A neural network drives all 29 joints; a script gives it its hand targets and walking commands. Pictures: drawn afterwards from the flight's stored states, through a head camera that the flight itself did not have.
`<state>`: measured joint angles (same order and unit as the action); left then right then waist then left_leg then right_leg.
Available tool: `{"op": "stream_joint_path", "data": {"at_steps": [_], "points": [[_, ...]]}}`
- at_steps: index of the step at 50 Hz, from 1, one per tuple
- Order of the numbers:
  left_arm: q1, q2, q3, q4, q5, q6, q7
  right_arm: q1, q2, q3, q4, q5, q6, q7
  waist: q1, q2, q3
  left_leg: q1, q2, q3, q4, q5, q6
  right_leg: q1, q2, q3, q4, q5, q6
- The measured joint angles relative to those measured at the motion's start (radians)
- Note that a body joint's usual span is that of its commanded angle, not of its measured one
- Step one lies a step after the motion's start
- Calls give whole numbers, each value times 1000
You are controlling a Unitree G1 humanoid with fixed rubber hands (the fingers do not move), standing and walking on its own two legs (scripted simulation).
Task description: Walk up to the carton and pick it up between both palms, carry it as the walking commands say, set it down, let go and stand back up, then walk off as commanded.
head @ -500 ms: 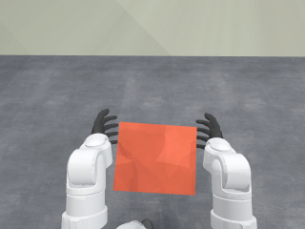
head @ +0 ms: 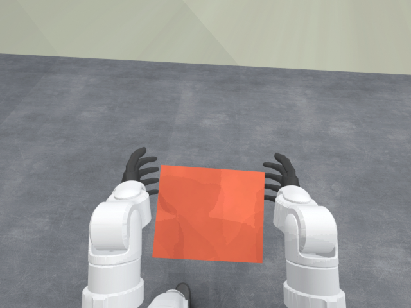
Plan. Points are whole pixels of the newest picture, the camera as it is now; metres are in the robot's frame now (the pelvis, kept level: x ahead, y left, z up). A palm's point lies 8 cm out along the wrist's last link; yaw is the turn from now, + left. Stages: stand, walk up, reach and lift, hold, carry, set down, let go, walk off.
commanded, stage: carry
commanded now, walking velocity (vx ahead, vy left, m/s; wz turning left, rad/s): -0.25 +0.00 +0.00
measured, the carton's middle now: (207, 209) +0.31 +0.02 -0.02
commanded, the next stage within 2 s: none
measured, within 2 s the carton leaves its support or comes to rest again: neither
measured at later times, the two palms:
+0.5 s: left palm out of the picture +0.04 +0.20 +0.09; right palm out of the picture +0.06 -0.07 +0.09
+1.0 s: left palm out of the picture -0.17 +0.15 +0.11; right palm out of the picture -0.18 -0.12 +0.10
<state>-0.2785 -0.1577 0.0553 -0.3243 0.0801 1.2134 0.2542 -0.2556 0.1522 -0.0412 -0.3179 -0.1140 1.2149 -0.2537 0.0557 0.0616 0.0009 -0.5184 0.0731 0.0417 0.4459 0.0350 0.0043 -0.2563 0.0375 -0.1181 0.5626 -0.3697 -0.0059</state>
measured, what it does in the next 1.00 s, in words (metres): walks backwards: left foot, then right foot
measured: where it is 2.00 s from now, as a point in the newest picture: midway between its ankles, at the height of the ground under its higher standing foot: outside the picture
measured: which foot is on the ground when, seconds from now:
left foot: down 0.00-0.00, up 0.02-0.30, down 0.32-0.70, up 0.72-1.00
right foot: down 0.00-0.34, up 0.36-0.66, down 0.68-1.00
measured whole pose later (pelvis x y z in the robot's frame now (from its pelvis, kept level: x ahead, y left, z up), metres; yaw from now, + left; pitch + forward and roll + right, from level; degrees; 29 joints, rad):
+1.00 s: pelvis -0.46 +0.02 +0.01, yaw +2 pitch +2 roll +2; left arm -0.26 -0.15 0.06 -0.35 0.12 1.20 0.23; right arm -0.26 0.15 -0.01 -0.38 -0.07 1.24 -0.29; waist -0.06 0.00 0.02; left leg -0.38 0.01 0.03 0.86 -0.49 -0.04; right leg -0.45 -0.07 -0.04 0.52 -0.10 -0.02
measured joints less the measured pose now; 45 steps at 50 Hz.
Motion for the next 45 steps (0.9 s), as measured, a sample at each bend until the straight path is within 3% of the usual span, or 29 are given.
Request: {"op": "stream_joint_path", "data": {"at_steps": [2,4,6,8,13,16,17,19,21,23,25,28,31,34,35,37,39,42,45], "points": [[4,1,-7,17,2,-6,-6,16,-4,0,3,-1,-3,0,-4,-4,8,-36,-8,1,110,-200,-40,-20,-8,3,-6,80,-28],[17,4,-15,16,-1,6,-15,37,-8,2,-5,7,6,0,-22,-27,16,-89,-39,-12,378,-353,-51,-36,-37,13,-8,100,-37],[28,6,-18,5,3,14,-22,44,-9,9,-18,15,17,-6,-46,-42,21,-106,-57,-19,587,-386,-46,-57,-60,27,-14,125,-32],[26,6,-13,-6,12,13,-22,38,-9,16,-34,27,23,-15,-73,-54,25,-76,-54,-13,654,-403,-46,-89,-79,39,-11,152,-27],[-1,-1,3,-12,39,-12,-19,4,-2,16,-58,44,22,-29,-117,-70,16,108,-51,-2,420,-492,-39,-186,-112,45,-1,222,-10],[-10,-3,6,-3,46,-14,-16,-16,3,5,-40,38,20,-25,-118,-82,6,240,-54,14,160,-419,-21,-244,-124,45,-4,275,8],[-10,-2,11,3,47,-17,-15,-19,5,7,-23,35,13,-21,-113,-111,14,237,-72,22,137,-382,-13,-255,-143,54,-6,294,16],[17,4,12,6,43,-13,-11,-14,4,14,10,33,10,-8,-93,-112,27,206,-64,20,156,-347,1,-290,-126,58,100,89,41],[38,9,8,-1,32,5,-5,0,0,19,23,33,17,7,-70,-90,38,186,-37,4,154,-317,7,-329,-84,64,322,-58,46],[43,10,-1,-12,15,21,1,18,-4,18,19,26,17,15,-40,-77,40,163,-21,-12,136,-278,6,-340,-56,70,487,-85,45],[41,10,-15,-26,-1,25,4,29,-6,11,8,17,7,16,-14,-67,36,139,-12,-25,119,-238,4,-308,-40,73,532,-96,48],[32,8,-24,-38,-8,15,10,29,-6,2,-7,11,-7,18,6,-52,19,98,-6,-35,91,-180,2,-207,-29,64,430,-123,54],[19,5,-18,-37,-4,3,11,18,-4,4,-12,4,-13,15,5,-36,-4,53,-1,-37,59,-116,-4,-92,-16,49,248,-128,53],[-1,0,-5,-22,5,-3,5,5,-1,8,-14,-3,-7,6,-1,-23,-18,2,2,-28,49,-58,-17,32,-10,37,-16,-20,38],[-3,-1,-6,-6,9,-13,0,5,-1,4,-8,-4,-10,3,-6,5,-10,-9,18,-35,53,-62,-24,27,7,35,-32,14,17],[5,1,-17,21,9,-13,-11,31,-7,2,-11,1,-3,-1,-26,5,6,-49,5,-33,181,-263,-45,-4,-2,40,-5,46,-20],[24,5,-27,20,8,1,-23,52,-10,5,-27,15,17,-7,-55,-13,24,-96,-34,-40,441,-384,-50,-20,-31,52,-3,74,-31],[44,10,-21,-1,19,6,-29,54,-11,23,-54,37,39,-16,-97,-27,40,-102,-56,-37,692,-393,-54,-54,-58,74,-11,123,-28],[39,9,2,-19,27,-5,-30,35,-8,38,-73,52,39,-26,-125,-38,40,-31,-51,-24,683,-437,-64,-104,-77,80,-14,170,-25]]}}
